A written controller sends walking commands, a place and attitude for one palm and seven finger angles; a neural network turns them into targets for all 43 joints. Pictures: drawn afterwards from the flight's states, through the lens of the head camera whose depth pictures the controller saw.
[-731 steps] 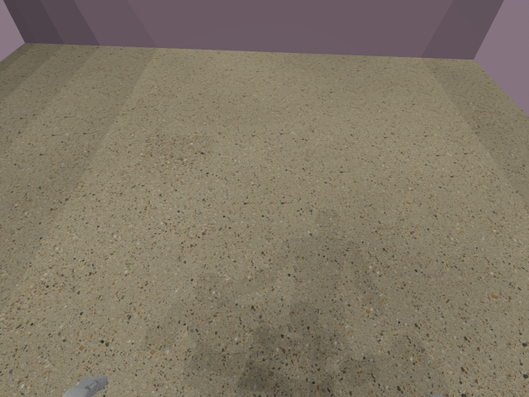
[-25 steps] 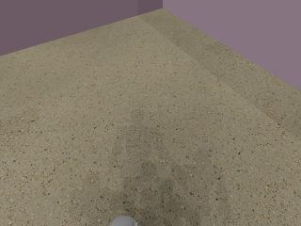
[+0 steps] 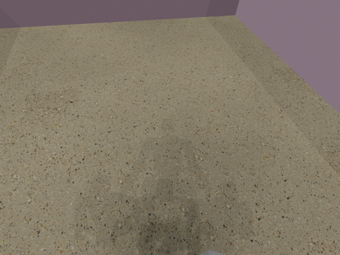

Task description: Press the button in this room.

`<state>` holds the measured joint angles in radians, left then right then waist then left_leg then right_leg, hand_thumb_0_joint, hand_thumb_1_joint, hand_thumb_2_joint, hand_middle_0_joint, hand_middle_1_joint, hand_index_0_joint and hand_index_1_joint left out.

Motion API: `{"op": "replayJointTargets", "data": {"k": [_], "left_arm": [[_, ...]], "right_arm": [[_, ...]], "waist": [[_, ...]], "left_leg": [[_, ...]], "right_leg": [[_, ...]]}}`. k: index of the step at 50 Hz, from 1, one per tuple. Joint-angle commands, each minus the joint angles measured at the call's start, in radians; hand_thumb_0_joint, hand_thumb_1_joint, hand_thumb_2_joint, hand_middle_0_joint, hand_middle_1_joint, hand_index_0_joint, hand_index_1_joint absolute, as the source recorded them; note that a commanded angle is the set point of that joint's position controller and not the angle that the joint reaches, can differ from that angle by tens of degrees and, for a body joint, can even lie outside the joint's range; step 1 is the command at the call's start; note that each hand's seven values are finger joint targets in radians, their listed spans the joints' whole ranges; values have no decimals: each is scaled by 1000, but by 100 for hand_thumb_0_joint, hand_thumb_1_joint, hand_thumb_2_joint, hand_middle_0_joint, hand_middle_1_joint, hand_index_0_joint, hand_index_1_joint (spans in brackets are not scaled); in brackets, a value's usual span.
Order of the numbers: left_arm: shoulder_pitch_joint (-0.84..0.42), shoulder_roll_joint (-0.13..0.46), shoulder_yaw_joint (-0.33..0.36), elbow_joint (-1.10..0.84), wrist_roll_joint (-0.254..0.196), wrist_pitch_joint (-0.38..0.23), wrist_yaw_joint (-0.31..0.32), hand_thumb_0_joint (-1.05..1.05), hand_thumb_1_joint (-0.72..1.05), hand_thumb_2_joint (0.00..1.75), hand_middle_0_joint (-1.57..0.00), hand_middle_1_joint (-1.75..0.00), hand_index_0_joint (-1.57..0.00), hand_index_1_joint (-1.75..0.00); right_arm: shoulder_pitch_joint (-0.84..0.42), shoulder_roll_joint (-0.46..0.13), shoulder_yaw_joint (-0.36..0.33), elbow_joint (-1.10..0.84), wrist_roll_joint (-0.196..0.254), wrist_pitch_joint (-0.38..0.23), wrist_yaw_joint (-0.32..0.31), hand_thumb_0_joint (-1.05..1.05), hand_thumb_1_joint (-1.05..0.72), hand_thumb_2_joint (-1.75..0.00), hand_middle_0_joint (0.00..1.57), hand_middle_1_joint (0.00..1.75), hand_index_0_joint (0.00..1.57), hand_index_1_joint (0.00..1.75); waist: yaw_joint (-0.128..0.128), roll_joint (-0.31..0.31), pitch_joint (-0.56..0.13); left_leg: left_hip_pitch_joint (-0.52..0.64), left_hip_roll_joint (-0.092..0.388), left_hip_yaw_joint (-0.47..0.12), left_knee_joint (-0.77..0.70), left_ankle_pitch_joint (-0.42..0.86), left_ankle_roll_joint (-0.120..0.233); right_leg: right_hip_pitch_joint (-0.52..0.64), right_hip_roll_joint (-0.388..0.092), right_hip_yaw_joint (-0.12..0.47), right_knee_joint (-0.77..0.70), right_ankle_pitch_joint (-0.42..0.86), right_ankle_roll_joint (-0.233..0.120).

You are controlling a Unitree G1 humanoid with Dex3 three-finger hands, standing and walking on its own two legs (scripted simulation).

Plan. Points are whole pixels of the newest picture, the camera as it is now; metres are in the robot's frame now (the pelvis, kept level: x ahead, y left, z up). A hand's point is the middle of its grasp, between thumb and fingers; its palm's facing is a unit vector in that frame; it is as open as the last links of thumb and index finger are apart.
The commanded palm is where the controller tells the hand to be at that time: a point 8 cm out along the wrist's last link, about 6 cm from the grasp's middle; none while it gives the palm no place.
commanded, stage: turn or walk to find it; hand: left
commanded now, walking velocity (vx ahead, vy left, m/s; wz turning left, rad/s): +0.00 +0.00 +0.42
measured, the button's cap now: out of the picture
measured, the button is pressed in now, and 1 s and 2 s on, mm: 0 0 0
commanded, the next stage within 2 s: none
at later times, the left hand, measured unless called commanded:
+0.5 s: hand out of the picture -0.01 +0.12 -0.15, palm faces +0.25 -0.93 -0.28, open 7.3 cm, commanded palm none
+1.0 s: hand out of the picture -0.13 +0.17 -0.17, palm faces +0.47 -0.85 -0.24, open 7.4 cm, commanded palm none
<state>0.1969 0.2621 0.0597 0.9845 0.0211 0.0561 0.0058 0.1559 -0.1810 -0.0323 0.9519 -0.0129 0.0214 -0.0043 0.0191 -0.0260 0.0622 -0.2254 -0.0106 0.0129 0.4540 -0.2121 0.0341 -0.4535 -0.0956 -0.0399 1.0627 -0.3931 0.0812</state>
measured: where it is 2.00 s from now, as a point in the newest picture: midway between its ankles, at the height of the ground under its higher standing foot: outside the picture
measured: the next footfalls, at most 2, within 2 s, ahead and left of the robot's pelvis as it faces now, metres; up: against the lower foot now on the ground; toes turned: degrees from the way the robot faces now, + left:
right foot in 0.22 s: +0.03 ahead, -0.14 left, +0.00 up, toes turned +2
left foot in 0.76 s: -0.09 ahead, +0.07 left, +0.00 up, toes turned +26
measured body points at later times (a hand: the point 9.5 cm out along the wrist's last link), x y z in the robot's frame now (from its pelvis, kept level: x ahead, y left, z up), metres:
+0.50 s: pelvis -0.03 -0.08 +0.00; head -0.01 -0.11 +0.45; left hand -0.02 +0.17 -0.13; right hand +0.04 -0.32 -0.17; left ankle -0.10 +0.09 -0.64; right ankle -0.01 -0.15 -0.74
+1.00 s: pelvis -0.08 -0.04 +0.00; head -0.07 -0.02 +0.45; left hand -0.16 +0.22 -0.15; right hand +0.12 -0.21 -0.13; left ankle -0.12 +0.05 -0.74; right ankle -0.03 -0.18 -0.66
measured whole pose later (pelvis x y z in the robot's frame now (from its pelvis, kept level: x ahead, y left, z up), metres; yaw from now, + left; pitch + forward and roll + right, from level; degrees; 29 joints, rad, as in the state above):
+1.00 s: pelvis -0.08 -0.04 +0.00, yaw +26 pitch -1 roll +0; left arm 0.21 0.26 0.06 0.99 0.02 0.06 0.00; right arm 0.14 -0.18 -0.03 0.95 -0.01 0.02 -0.01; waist 0.03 -0.03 0.06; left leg -0.20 -0.01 0.01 0.45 -0.24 0.03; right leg -0.46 -0.10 -0.04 1.08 -0.39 0.08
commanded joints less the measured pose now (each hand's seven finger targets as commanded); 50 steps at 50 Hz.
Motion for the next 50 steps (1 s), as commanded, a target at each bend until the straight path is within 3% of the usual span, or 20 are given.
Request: {"op": "replayJointTargets", "data": {"k": [1,5,9,10,11,12,13,14,16,19,30,33,36,37,38,39,40,41,44,50], "left_arm": [[-40,48,13,-97,-7,-18,10,0,90,90,-20,-30,-20,-30],[-57,30,8,-118,-12,-27,12,0,90,90,-20,-30,-20,-30],[48,43,12,-95,-17,-42,15,0,90,90,-20,-30,-20,-30],[90,68,19,-86,-13,-50,19,0,90,90,-20,-30,-20,-30],[113,150,35,-85,2,-61,27,0,90,90,-20,-30,-20,-30],[100,204,42,-102,5,-60,30,0,90,90,-20,-30,-20,-30],[58,171,37,-118,-4,-58,33,0,90,90,-20,-30,-20,-30],[-13,137,39,-132,-5,-61,39,0,90,90,-20,-30,-20,-30],[-74,85,17,-147,-8,-63,30,0,90,90,-20,-30,-20,-30],[-32,65,13,-129,-7,-74,30,0,90,90,-20,-30,-20,-30],[125,131,32,-55,10,-65,27,0,90,90,-20,-30,-20,-30],[113,151,37,-47,10,-60,25,0,90,90,-20,-30,-20,-30],[72,148,38,-46,2,-52,22,0,90,90,-20,-30,-20,-30],[71,127,35,-49,-7,-46,20,0,90,90,-20,-30,-20,-30],[71,69,26,-78,-14,-39,15,0,90,90,-20,-30,-20,-30],[-1,43,3,-109,-6,-31,14,0,90,90,-20,-30,-20,-30],[-16,57,10,-112,-4,-23,13,0,90,90,-20,-30,-20,-30],[-23,51,13,-92,-1,-14,16,0,90,90,-20,-30,-20,-30],[2,69,21,-61,-4,-17,3,0,90,90,-20,-30,-20,-30],[-17,57,16,-79,-5,-19,7,0,90,90,-20,-30,-20,-30]], "right_arm": [[61,-217,-63,-41,-8,-10,-9,0,-90,-90,20,30,20,30],[65,-218,-72,-45,-14,-3,-7,0,-90,-90,20,30,20,30],[31,-210,-77,-57,-9,3,-2,0,-90,-90,20,30,20,30],[27,-184,-74,-64,-3,4,0,0,-90,-90,20,30,20,30],[43,-117,-65,-78,6,4,6,0,-90,-90,20,30,20,30],[10,-114,-65,-105,-1,5,4,0,-90,-90,20,30,20,30],[16,-156,-75,-87,-10,18,5,0,-90,-90,20,30,20,30],[46,-156,-80,-69,-13,30,8,0,-90,-90,20,30,20,30],[84,-137,-80,-21,-15,37,17,0,-90,-90,20,30,20,30],[115,-122,-74,-1,-10,38,21,0,-90,-90,20,30,20,30],[-34,-97,-44,-34,1,26,15,0,-90,-90,20,30,20,30],[-21,-100,-37,-37,8,17,13,0,-90,-90,20,30,20,30],[43,-115,-38,-23,6,4,12,0,-90,-90,20,30,20,30],[69,-152,-47,-15,4,-5,13,0,-90,-90,20,30,20,30],[100,-245,-68,-21,-5,-13,8,0,-90,-90,20,30,20,30],[133,-296,-76,-13,-3,-4,1,0,-90,-90,20,30,20,30],[119,-288,-73,-9,-8,0,-4,0,-90,-90,20,30,20,30],[82,-254,-63,-11,-8,-7,-14,0,-90,-90,20,30,20,30],[-11,-211,-46,-41,-5,-9,-18,0,-90,-90,20,30,20,30],[45,-211,-57,-40,-4,-14,-12,0,-90,-90,20,30,20,30]], "waist": [[-47,154,-68],[-54,195,-85],[-2,170,-126],[19,106,-141],[29,-136,-151],[42,-279,-101],[21,-171,-78],[-12,-219,-43],[-50,-109,22],[-45,-110,-6],[42,-158,-69],[33,-178,-107],[-19,-133,-129],[-40,-28,-140],[-61,246,-143],[-82,310,-109],[-75,225,-88],[-64,288,-73],[-21,209,-17],[-36,154,-60]], "left_leg": [[96,254,-274,-155,227,134],[68,235,-326,-120,265,137],[-49,176,-325,-34,235,90],[-150,127,-286,27,119,43],[-336,9,-160,212,-108,-29],[-397,-62,-75,430,-359,-65],[-354,-17,-130,585,-329,-58],[-356,6,-140,659,-284,-56],[-345,18,-101,760,-174,-72],[-351,29,-72,775,-112,-96],[-235,49,22,402,-260,-103],[-160,39,52,292,-255,-87],[13,37,73,36,-69,-69],[145,81,17,-69,47,-50],[252,299,-284,-131,253,39],[206,407,-359,-153,448,122],[156,420,-316,-138,443,161],[118,353,-284,-151,429,134],[65,258,-194,-141,369,106],[119,239,-225,-143,336,120]], "right_leg": [[-57,1,19,-82,-30,8],[37,36,8,-256,-65,-5],[268,65,-15,-566,114,-19],[398,18,17,-692,184,-28],[523,-198,234,-786,131,-96],[419,-381,401,-814,240,-198],[290,-376,345,-828,183,-234],[234,-332,291,-846,116,-220],[194,-230,147,-813,173,-174],[269,-203,48,-780,305,-165],[402,-275,24,-701,535,-227],[404,-284,8,-664,570,-230],[315,-257,-62,-562,484,-158],[201,-217,-107,-459,378,-107],[-27,-83,-167,-261,41,-30],[-96,-33,-102,-115,-231,-12],[-90,-43,-45,-31,-210,-21],[-96,-46,-3,-7,-161,-14],[-86,-25,3,53,-29,-7],[-78,-4,15,-21,-3,13]]}}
